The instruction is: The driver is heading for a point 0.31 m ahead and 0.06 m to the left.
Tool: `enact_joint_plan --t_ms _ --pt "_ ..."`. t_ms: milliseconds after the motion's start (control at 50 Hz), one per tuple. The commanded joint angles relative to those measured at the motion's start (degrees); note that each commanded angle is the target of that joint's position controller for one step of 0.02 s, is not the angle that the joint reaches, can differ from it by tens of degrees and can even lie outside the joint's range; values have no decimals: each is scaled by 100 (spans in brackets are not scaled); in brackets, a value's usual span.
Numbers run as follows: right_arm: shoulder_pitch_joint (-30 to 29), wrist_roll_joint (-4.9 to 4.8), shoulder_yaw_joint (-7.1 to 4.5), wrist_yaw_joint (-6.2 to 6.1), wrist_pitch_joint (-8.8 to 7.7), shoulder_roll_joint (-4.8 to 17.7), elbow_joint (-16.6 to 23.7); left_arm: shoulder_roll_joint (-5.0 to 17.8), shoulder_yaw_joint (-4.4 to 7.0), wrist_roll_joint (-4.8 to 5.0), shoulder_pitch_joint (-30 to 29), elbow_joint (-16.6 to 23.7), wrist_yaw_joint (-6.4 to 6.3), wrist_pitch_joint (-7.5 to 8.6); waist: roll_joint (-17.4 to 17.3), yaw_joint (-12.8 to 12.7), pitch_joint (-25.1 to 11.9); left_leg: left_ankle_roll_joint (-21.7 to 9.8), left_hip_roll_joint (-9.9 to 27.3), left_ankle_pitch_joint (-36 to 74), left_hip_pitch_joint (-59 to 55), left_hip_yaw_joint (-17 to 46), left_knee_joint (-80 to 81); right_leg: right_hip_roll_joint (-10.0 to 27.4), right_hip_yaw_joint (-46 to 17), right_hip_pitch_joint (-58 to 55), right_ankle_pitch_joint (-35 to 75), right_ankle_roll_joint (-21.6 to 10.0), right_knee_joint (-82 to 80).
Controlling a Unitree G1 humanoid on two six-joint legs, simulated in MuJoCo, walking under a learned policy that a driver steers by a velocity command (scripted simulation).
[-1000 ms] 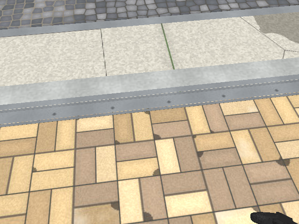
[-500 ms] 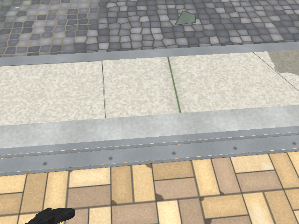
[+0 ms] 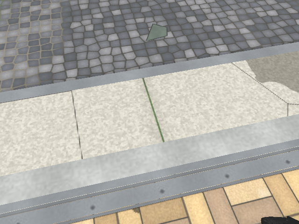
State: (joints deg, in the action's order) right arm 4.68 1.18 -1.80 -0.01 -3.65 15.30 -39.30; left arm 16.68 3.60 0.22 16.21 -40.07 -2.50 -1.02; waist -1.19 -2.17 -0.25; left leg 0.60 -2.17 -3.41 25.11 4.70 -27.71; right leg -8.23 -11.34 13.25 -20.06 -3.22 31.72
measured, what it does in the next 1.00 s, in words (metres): steps on the spot, turning left: right foot, then left foot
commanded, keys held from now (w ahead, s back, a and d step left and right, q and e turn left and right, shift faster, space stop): q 0.78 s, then e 0.22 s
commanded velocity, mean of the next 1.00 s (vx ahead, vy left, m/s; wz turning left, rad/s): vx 0.02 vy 0.00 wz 0.34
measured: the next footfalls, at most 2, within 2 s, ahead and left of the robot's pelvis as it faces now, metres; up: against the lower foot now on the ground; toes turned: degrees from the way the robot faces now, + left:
right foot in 0.36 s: +0.08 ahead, -0.13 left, +0.00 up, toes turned +14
left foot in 0.80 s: +0.01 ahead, +0.12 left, +0.00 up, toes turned +26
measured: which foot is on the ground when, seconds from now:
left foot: down 0.00-0.38, up 0.40-0.78, down 0.80-1.00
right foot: down 0.00-0.00, up 0.02-0.34, down 0.36-0.80, up 0.82-1.00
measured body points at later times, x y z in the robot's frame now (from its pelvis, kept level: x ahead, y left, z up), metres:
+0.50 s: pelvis +0.03 -0.03 +0.01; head +0.06 -0.04 +0.46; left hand +0.08 +0.27 -0.08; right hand +0.24 -0.29 -0.09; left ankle +0.02 +0.11 -0.66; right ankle +0.05 -0.14 -0.73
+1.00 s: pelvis +0.00 +0.02 +0.01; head +0.02 +0.05 +0.46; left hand -0.03 +0.33 -0.12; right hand +0.27 -0.12 -0.07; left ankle -0.03 +0.10 -0.73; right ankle +0.05 -0.13 -0.67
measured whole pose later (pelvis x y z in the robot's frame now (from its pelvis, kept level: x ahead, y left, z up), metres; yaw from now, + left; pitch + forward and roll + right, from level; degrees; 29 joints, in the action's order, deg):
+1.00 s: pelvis +0.00 +0.02 +0.01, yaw +24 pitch +1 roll +0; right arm 7.1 1.5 -1.7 -0.1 0.0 12.0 -38.1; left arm 17.9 4.4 0.6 12.7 -45.1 -1.6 -2.4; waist 2.9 -1.8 1.9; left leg -3.2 -1.6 -13.9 13.6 -2.6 -26.8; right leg 3.7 -1.8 24.3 -24.5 5.2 54.8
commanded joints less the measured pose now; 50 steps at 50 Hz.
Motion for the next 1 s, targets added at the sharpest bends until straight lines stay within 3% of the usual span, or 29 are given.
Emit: enact_joint_plan --t_ms 20,40,60,80,120,160,280,340,360,380,400,420,440,460,480,540,600,660,720,780,800,820,840,860,880,900,920,960,1000 --pt "148 235 -156 -27 -114 765 317 8 -71 -186 996 134 46 211 -722 -300 -1258 -1297 1747 4551 -2601 1601 66 500 -153 611 -178 168 1037" --pt "247 116 -73 -25 -30 306 189 290 -42 -204 1056 52 50 164 -1107 -224 -1343 -1833 2149 3525 -2355 2376 290 707 138 692 -1181 471 1099" --pt "243 -3 -45 19 27 244 202 549 46 -148 616 85 36 95 -858 -28 -976 -1777 1869 2345 -2049 2461 459 749 277 742 -1123 575 1046" --pt "227 -48 -95 42 104 416 188 543 82 -117 247 115 20 19 -701 37 -811 -1587 1634 1318 -1887 2391 552 711 399 816 -933 617 929" --pt "39 -129 -281 23 216 996 325 592 142 -107 -76 179 13 -94 -706 58 -430 -1358 1420 201 -1441 2414 768 625 536 847 -703 636 856" --pt "96 -115 -366 -23 287 1128 389 488 145 -61 -134 159 2 -77 -725 123 -391 -1258 1270 -200 -1304 2381 942 535 587 822 -840 633 1038" --pt "140 -212 -463 -141 471 983 455 280 150 2 -287 127 10 62 -778 207 -641 -1169 976 -208 -1297 2265 911 480 608 630 -377 665 715" --pt "28 -297 -504 -199 605 974 514 285 186 14 -28 28 106 155 -829 13 -642 -925 712 -530 -892 2146 709 431 826 -153 582 475 -576" --pt "119 -307 -486 -217 623 892 522 460 246 -22 63 16 111 165 -657 1 -632 -699 505 -1022 -453 1980 475 752 656 -628 783 311 -912" --pt "65 -280 -426 -209 598 666 641 976 359 -171 127 63 80 142 423 54 -426 -353 -29 -1857 498 1286 -477 1824 -481 -894 588 -228 -1363" --pt "97 -267 -460 -179 516 735 737 1208 405 -354 -137 157 91 145 1783 127 -226 -77 -626 -2984 984 386 -1876 2902 -1720 -432 1484 -1038 -1744" --pt "369 -166 -597 -160 472 1096 576 896 306 -380 -518 353 61 189 1257 242 -188 92 -276 -3004 948 539 -3121 3086 -1579 -238 2027 -1238 -1654" --pt "626 -206 -652 -151 501 1160 377 661 235 -293 -848 444 20 207 831 420 -170 148 -254 -2700 909 506 -3620 2749 -987 -206 2270 -991 -1479" --pt "830 -213 -637 -182 569 1035 222 582 207 -176 -1030 487 -1 215 643 485 -126 246 -229 -2385 989 437 -3951 2430 -512 -330 2351 -761 -1340" --pt "875 -203 -609 -199 626 941 187 522 172 -94 -1030 485 -11 220 647 420 -78 336 -190 -2184 1144 412 -4290 2366 -269 -458 2676 -726 -1256" --pt "505 -294 -512 -173 666 747 421 548 164 -115 -719 431 -57 134 853 174 7 541 -51 -1836 1323 40 -4035 2171 323 -777 3035 -825 -1245" --pt "144 -274 -425 -105 662 641 682 727 239 -113 -418 348 -89 56 1007 -74 -129 649 216 -1860 1267 -129 -3125 2388 384 -1335 3098 -944 -1203" --pt "101 -249 -359 -1 659 574 823 940 326 -72 -532 358 -36 19 1123 -89 -214 550 379 -2030 528 -470 -2276 2504 665 -1063 3236 -959 -1179" --pt "207 -262 -405 66 692 684 874 1034 372 19 -576 319 38 28 1218 -46 -252 357 312 -1929 -15 -750 -1512 2595 823 -921 3312 -904 -1030" --pt "682 -247 -476 110 718 690 759 971 369 183 -697 246 73 80 1045 286 -329 -81 109 -779 -1014 -944 129 2460 1180 -611 2926 -467 -351" --pt "884 -215 -538 58 701 883 714 743 295 130 -334 88 103 116 472 296 -483 -304 226 205 -1997 -468 647 2155 1492 65 2236 -73 315" --pt "1071 -154 -645 -47 665 1500 830 247 89 -228 -341 294 164 144 -1377 190 -801 -888 1829 2860 -3254 1512 490 1522 1955 1649 -746 528 2019" --pt "957 30 -523 -19 537 1294 876 387 121 -174 -707 373 125 130 -1398 441 -987 -2015 2703 3350 -2575 2059 516 1121 1309 2093 -2002 738 3010" --pt "890 80 -397 24 414 920 813 675 195 -34 -860 297 100 76 -783 539 -895 -1997 2358 2768 -2249 1521 628 1299 953 1916 -1791 741 3361" --pt "599 66 -298 32 331 649 689 618 193 34 -798 202 99 29 -688 342 -677 -1650 1941 2106 -2045 1014 656 1366 840 1833 -1449 712 3218" --pt "335 14 -252 32 300 528 636 567 189 19 -642 28 71 -20 -532 223 -569 -1367 1673 1596 -1951 716 708 1420 800 1736 -1107 737 2958" --pt "149 -19 -207 19 274 440 571 587 197 -22 -520 -67 59 -65 -609 141 -453 -1279 1566 1774 -1713 477 750 1393 785 1480 -708 802 2832" --pt "75 47 -177 -25 246 381 440 535 181 44 -247 -221 85 -90 -662 47 -437 -1238 1427 1764 -1520 101 829 1271 765 1023 -298 882 2527" --pt "-9 53 -220 -79 263 496 386 519 146 76 -370 -186 85 -98 -653 143 -321 -1232 1436 1289 -1580 -3 874 1246 832 931 -220 899 1991"
Keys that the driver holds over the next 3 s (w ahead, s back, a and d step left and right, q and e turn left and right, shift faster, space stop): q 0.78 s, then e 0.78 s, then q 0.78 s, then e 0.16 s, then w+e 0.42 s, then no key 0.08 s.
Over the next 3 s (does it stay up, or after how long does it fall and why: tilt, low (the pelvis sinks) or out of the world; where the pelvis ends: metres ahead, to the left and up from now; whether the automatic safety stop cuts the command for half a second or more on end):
stays up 0.10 0.01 0.00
